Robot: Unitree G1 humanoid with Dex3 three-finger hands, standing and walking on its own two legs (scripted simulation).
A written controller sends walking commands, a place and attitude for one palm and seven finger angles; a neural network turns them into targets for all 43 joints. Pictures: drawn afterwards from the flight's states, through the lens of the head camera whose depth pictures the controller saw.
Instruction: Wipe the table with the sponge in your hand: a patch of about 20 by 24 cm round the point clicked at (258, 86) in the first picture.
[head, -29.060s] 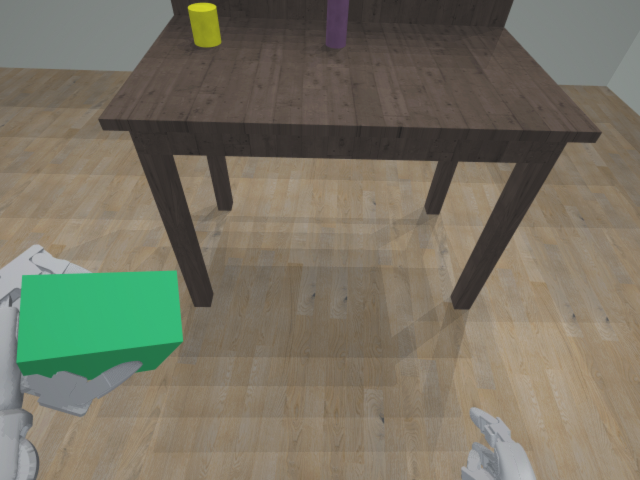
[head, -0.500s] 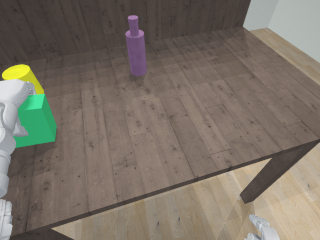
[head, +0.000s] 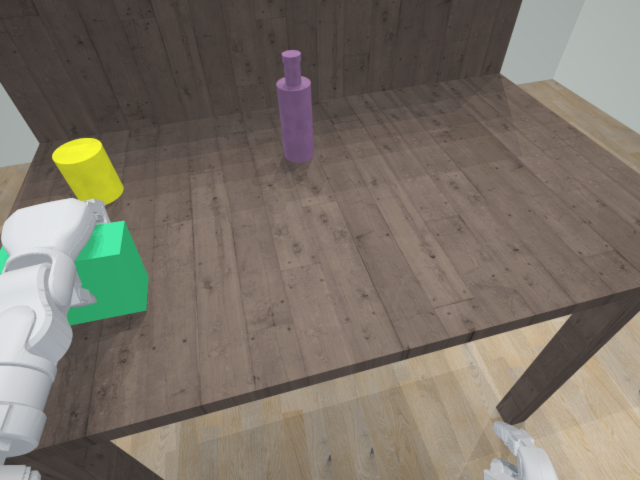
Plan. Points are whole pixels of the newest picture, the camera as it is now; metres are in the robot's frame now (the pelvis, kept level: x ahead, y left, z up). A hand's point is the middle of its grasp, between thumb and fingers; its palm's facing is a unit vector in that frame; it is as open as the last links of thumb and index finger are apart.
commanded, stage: wipe back along the first lane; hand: left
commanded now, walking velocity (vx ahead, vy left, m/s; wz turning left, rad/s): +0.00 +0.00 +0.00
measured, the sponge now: (85, 285) +0.31 +0.36 +0.07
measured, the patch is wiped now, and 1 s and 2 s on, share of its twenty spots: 0.95 0.95 0.95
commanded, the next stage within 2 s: lift the sponge slowly off the table in 1.10 s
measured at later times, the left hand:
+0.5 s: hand (86, 281) +0.29 +0.33 +0.11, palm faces -0.01 -0.02 -1.00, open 10.1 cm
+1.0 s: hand (76, 320) +0.24 +0.31 +0.11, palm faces +0.04 -0.04 -1.00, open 10.1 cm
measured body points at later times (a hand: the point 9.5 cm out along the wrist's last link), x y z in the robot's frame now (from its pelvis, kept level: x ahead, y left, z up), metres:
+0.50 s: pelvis +0.00 -0.02 +0.00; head -0.01 -0.04 +0.45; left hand +0.29 +0.32 +0.17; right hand +0.20 -0.25 -0.10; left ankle +0.06 +0.12 -0.73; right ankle -0.02 -0.17 -0.73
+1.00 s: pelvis +0.01 -0.02 +0.00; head -0.01 -0.05 +0.44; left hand +0.23 +0.31 +0.16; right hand +0.24 -0.24 -0.08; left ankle +0.06 +0.12 -0.73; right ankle -0.02 -0.17 -0.73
